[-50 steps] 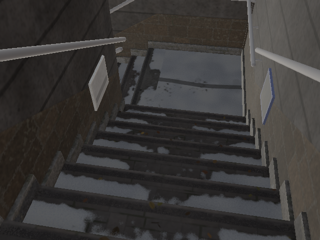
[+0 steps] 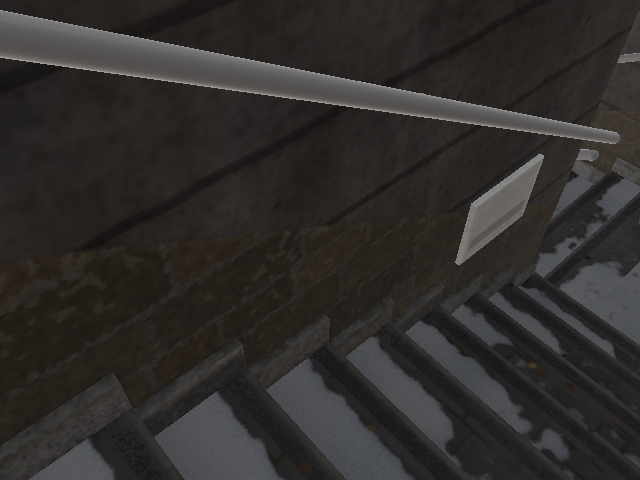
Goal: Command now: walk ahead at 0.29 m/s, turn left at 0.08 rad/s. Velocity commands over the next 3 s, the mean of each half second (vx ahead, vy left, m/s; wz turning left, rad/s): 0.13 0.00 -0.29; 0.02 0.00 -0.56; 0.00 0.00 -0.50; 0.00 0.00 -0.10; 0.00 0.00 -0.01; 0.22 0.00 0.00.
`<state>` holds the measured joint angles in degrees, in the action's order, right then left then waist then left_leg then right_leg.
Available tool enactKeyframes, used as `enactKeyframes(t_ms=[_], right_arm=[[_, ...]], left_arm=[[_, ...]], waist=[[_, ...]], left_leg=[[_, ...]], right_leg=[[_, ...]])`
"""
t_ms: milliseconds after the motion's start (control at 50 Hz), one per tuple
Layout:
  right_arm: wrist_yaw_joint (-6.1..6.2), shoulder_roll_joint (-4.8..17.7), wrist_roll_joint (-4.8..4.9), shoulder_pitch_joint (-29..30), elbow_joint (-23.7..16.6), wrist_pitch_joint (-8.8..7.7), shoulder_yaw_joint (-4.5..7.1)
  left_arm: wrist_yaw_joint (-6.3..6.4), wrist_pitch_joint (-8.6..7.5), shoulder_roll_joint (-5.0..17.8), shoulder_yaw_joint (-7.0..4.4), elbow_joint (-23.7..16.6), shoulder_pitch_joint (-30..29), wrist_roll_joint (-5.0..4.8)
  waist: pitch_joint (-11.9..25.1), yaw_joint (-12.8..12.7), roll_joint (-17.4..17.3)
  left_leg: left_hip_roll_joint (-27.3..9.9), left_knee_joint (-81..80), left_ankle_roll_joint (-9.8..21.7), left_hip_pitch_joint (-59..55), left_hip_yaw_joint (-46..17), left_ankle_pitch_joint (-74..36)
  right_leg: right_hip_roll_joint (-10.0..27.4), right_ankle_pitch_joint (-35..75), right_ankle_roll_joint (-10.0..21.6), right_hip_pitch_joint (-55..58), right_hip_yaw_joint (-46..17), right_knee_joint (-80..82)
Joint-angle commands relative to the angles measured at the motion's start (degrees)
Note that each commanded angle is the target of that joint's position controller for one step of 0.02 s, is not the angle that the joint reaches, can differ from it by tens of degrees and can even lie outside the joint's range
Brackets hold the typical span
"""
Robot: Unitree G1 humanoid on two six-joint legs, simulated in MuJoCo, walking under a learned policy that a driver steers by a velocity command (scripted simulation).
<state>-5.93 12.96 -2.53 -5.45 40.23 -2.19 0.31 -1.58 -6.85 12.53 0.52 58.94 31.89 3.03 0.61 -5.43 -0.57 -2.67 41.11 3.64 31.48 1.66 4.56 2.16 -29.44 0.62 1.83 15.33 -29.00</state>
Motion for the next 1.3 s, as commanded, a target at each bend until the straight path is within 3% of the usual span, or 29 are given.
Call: enactKeyframes(t_ms=[20, 40, 60, 80, 100, 120, 160, 200, 300, 480, 520, 540, 560, 580, 600, 660, 700, 760, 820, 920, 1020, 1080, 1120, 1140, 1160, 1180, 1240, 1260, 1300], right_arm=[[2.27, 14.8, 0.32, -17.4, 1.0, -1.85, 6.30], [5.34, 9.4, 1.34, -28.7, 7.9, -0.98, 3.63], [6.40, 9.4, 4.01, -28.5, 8.4, -0.72, 3.49], [3.54, 12.2, -2.33, -30.8, 8.3, -3.24, 5.14], [2.97, 7.6, -0.01, -19.8, 7.4, -3.89, 4.25], [2.96, 5.0, 1.37, -14.3, 6.4, -3.26, 3.42], [3.59, 7.1, -0.52, -7.6, 3.5, -3.75, 4.14], [4.66, 7.3, -2.55, 1.2, 1.5, -5.56, 4.35], [9.01, 4.6, -2.43, -18.2, 7.5, -6.21, 3.13], [9.29, 8.0, -3.31, -18.0, 11.0, -2.20, 1.34], [7.11, 9.9, -4.20, -14.4, 12.3, -0.13, 1.53], [5.79, 5.8, -5.38, -18.9, 13.2, 0.16, 0.80], [4.08, 1.3, -1.10, -19.9, 8.8, -0.58, 0.41], [3.71, 1.3, 2.24, -17.1, 5.7, -2.15, 0.13], [4.75, 3.4, 3.77, -9.1, 0.9, -3.82, 0.15], [7.53, 5.7, 0.06, -14.1, 2.8, -3.81, 0.18], [8.43, 2.9, -0.71, -13.5, -1.1, -2.71, -1.45], [7.30, 4.8, 0.10, -12.2, -3.9, -1.42, -1.21], [5.27, 3.1, -1.38, -8.0, -5.8, -0.19, -2.04], [3.83, 2.3, -3.42, -1.5, -5.8, 1.89, -1.54], [5.13, 2.4, -0.71, 5.3, -7.9, 1.39, -1.08], [5.94, 3.0, 1.29, -0.1, -6.0, 0.85, -0.08], [6.38, 7.5, 2.30, -9.5, -3.2, 0.28, 2.97], [6.79, 10.5, 1.25, -16.1, -2.4, -0.15, 4.40], [5.90, 14.0, -3.32, -18.8, -3.1, -0.58, 5.74], [5.61, 10.9, -5.27, -19.6, -1.3, -0.54, 5.38], [2.94, 2.4, 0.84, -7.4, -3.3, -1.18, 2.70], [3.16, 3.6, 0.74, -5.6, -3.4, -1.76, 3.16], [4.14, 4.4, -0.78, -3.7, -3.1, -2.34, 3.13]], left_arm=[[-2.13, -1.17, 9.4, -2.91, -7.5, -5.3, -1.01], [0.57, 1.74, 1.3, -0.54, -5.8, -1.0, -7.46], [2.27, 3.64, 2.4, -1.05, -6.3, -2.7, -5.78], [-0.20, 1.13, 2.7, -1.80, -12.6, -10.9, -1.00], [-0.09, 0.63, 6.2, -2.63, -11.8, -13.6, 0.09], [0.18, 1.14, 2.7, -1.61, -9.9, -10.3, 1.09], [-1.65, 2.79, -3.1, -0.63, -2.6, 6.3, 2.08], [-2.26, 3.90, 0.6, -1.86, -4.0, 4.1, 2.35], [2.13, 5.69, 2.2, -2.61, -13.8, -17.5, 2.82], [3.24, 8.01, 2.6, -5.51, -11.8, -13.0, 0.62], [2.36, 6.83, 9.2, -8.89, -7.4, -2.4, -1.82], [2.67, 5.20, 17.2, -11.72, -7.1, 1.4, -1.06], [2.81, 2.55, 25.7, -12.80, -7.0, 7.7, -0.01], [1.64, 1.50, 24.9, -12.66, -9.0, 10.9, 1.94], [-0.58, -0.02, 21.5, -11.04, -10.7, 7.2, 1.74], [-4.56, -0.50, 12.4, -5.41, -16.2, -7.6, 1.28], [-2.69, 0.03, 8.6, -3.02, -16.7, -9.9, 1.56], [0.49, -1.03, 12.2, -3.43, -17.6, -7.4, 0.85], [2.23, -0.05, 8.2, -2.07, -15.9, -1.8, 0.82], [-0.61, 1.05, 10.4, -2.26, -17.0, -7.7, -0.50], [-0.36, 1.24, 9.5, -3.31, -17.7, -7.7, -1.08], [-0.37, 2.95, 9.8, -4.41, -18.5, -10.3, -0.86], [-0.29, 3.03, 8.0, -3.51, -18.1, -9.8, -0.67], [0.01, 3.22, 1.9, -1.97, -18.7, -6.4, -2.08], [1.67, 4.02, 0.0, -1.82, -24.2, -8.7, -1.91], [2.71, 5.42, 4.5, -2.93, -23.0, -11.7, -0.18], [3.59, 6.31, 6.1, -3.82, -17.6, -6.3, 1.36], [2.20, 5.87, 5.0, -3.10, -17.3, -4.0, 2.82], [0.17, 5.64, 3.6, -2.28, -16.8, -3.8, 2.21]], waist=[[14.2, 12.4, -2.6], [20.1, 13.4, -9.0], [16.9, 12.8, -1.8], [12.6, 14.1, -6.4], [5.7, 9.7, -2.9], [2.8, 6.8, -2.2], [0.6, 0.4, -2.2], [1.6, -0.1, -2.2], [-1.6, 12.2, -3.2], [-6.5, 10.9, -5.3], [-3.6, 3.8, 1.6], [1.8, 2.1, 11.0], [12.7, 4.8, 16.3], [18.9, 0.6, 17.8], [9.9, -0.8, 22.4], [0.8, 7.6, 5.1], [-1.0, 9.2, 5.1], [-1.0, 7.0, 3.8], [0.9, 3.2, 1.0], [0.3, 4.9, 7.3], [4.2, -0.2, 7.5], [6.1, 2.7, 7.2], [10.2, 7.4, 4.3], [15.5, 7.5, -4.4], [14.1, 9.1, -13.6], [5.5, 10.8, 1.0], [7.0, 3.1, -4.3], [7.6, 0.9, -5.1], [6.0, 1.7, -2.6]], left_leg=[[-5.8, 2.9, 13.0, -58.3, -3.2, -45.2], [-23.9, -4.6, 18.2, -59.6, -23.8, -72.2], [-21.8, -8.5, 15.6, -50.0, -19.9, -68.1], [-22.5, -11.6, 18.0, -44.1, -17.7, -47.4], [-19.6, -12.9, 14.3, -32.9, -13.4, -36.9], [-17.5, -16.0, 11.8, -23.0, -8.6, -27.4], [-10.9, -21.8, 9.4, 1.4, 2.0, -19.6], [-12.2, -20.7, 7.5, 2.9, 3.0, -7.8], [-21.6, -8.7, 8.8, -15.4, -6.7, 10.6], [-25.7, 5.3, -3.9, 2.5, -5.9, 41.5], [-20.5, 23.3, -6.1, 7.1, 2.1, 43.3], [-12.2, 43.7, -8.4, 12.2, 8.8, 44.9], [-6.0, 68.0, -8.6, 21.5, 12.0, 47.1], [-2.7, 81.3, -8.3, 30.3, 5.6, 46.2], [-3.2, 91.6, -7.7, 43.1, -1.0, 42.8], [-4.6, 79.5, -6.1, 31.9, -9.4, 24.5], [-2.6, 78.0, -6.3, 34.1, -9.3, 19.0], [-0.3, 71.8, -9.3, 36.4, -4.0, 9.9], [-1.6, 52.2, -10.6, 40.0, -4.1, -3.0], [-0.6, 30.0, -7.8, 19.5, -1.3, 2.9], [4.9, 4.2, -7.4, 14.0, -3.2, 15.1], [5.5, -12.0, -4.5, -0.6, -2.7, 9.9], [1.1, -18.2, 2.0, -28.0, -4.8, -2.8], [-10.4, -18.5, 12.0, -43.7, -14.8, -24.5], [-25.8, -19.7, 28.5, -54.2, -37.2, -31.2], [-27.4, -23.3, 24.2, -48.8, -34.8, -25.2], [-13.7, -19.6, 13.2, -27.1, -13.0, -28.2], [-10.9, -19.5, 11.7, -18.5, -8.6, -25.1], [-8.8, -23.3, 12.8, -8.3, -5.5, -11.9]], right_leg=[[2.9, 41.3, -1.6, -35.1, -6.3, -22.6], [-4.7, -13.2, -1.7, -40.7, -9.5, -45.8], [-3.5, -10.6, -1.7, -38.8, -18.9, -44.9], [2.0, -17.8, -1.5, -44.3, -18.8, -43.7], [6.5, -15.8, -2.6, -41.8, -18.4, -38.4], [7.5, -13.1, -3.8, -36.3, -17.4, -33.0], [3.0, 11.0, -5.1, -14.4, -14.4, -37.7], [2.9, 21.0, -3.4, -16.3, -18.5, -38.9], [7.7, 36.2, -3.2, -36.2, -19.8, -11.1], [4.2, 42.6, 0.5, -16.2, -15.9, 9.0], [1.0, 50.1, 2.4, 1.9, -12.0, 17.4], [3.4, 59.4, 6.1, 12.5, -15.9, 13.6], [11.2, 98.2, 11.1, 23.4, -25.0, -8.3], [17.5, 96.5, 15.1, 27.6, -31.3, -7.6], [24.4, 71.8, 20.4, 15.2, -40.7, -2.1], [21.6, 39.5, 17.5, -14.0, -37.5, 3.1], [17.8, 32.3, 16.5, -18.7, -39.4, 5.0], [10.2, 38.5, 13.7, -19.1, -37.4, 2.2], [8.9, 41.1, 16.6, -17.0, -38.1, -0.8], [5.0, 3.6, 15.8, -29.1, -47.1, 7.9], [7.9, 21.5, 18.4, -10.4, -53.4, 6.2], [7.5, 35.3, 18.4, -11.7, -52.9, 3.7], [2.2, 29.9, 12.5, -25.3, -48.7, -0.5], [-6.6, 10.1, 6.3, -34.5, -38.1, -10.9], [-16.6, -11.8, -0.8, -60.4, -31.9, -26.3], [-11.2, -6.1, -3.1, -69.8, -33.0, -35.4], [-8.9, 11.8, -5.7, -58.5, -28.1, -49.9], [-8.4, 14.5, -5.3, -54.5, -23.7, -59.5], [-7.8, 19.7, -5.3, -51.2, -21.1, -67.2]])
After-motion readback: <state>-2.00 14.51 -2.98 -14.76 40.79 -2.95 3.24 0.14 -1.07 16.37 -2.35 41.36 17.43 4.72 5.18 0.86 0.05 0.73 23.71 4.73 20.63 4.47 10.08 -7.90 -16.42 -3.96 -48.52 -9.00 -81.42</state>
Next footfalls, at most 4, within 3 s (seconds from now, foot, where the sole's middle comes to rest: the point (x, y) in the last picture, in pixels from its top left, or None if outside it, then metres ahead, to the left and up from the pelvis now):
0.54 right None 0.13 -0.25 -0.93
1.12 left None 0.27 -0.10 -0.93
1.56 right None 0.10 -0.28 -0.93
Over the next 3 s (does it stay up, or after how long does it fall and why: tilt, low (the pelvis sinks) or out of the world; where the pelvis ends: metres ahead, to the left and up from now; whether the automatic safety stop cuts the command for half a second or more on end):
stays up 0.24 -0.28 -0.18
